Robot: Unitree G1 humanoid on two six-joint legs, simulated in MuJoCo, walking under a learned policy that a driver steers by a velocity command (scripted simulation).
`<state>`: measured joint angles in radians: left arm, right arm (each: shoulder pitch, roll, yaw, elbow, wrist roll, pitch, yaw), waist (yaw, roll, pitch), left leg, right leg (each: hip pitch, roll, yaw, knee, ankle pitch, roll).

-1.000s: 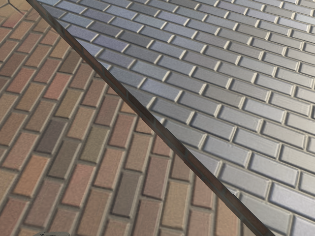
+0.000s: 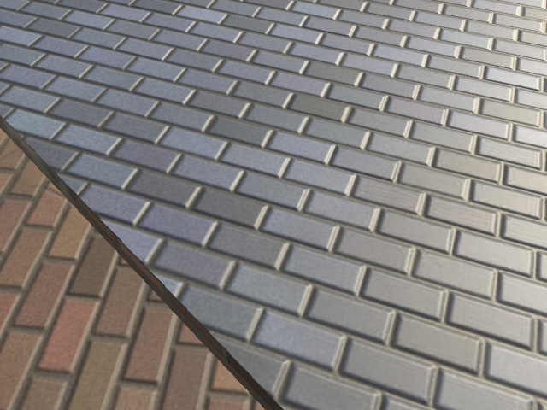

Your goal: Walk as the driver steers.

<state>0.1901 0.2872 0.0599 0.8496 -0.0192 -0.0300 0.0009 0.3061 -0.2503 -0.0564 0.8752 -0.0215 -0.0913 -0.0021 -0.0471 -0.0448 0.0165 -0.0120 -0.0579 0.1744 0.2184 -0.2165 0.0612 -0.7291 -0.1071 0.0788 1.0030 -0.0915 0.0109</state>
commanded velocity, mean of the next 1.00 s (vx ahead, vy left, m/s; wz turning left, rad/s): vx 0.18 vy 0.00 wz -0.42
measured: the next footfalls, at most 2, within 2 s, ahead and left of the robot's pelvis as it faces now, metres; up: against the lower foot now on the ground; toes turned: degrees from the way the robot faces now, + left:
right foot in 0.08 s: +0.18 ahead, -0.16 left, +0.08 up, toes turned -7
right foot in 0.24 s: +0.20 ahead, -0.13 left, +0.00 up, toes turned -12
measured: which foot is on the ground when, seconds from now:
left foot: down 0.00-0.20, up 0.22-0.48, down 0.50-0.60, up 0.62-0.66, down 0.68-1.00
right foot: up 0.00-0.06, down 0.08-0.14, up 0.16-0.22, down 0.24-0.68, up 0.70-0.96, down 0.98-1.00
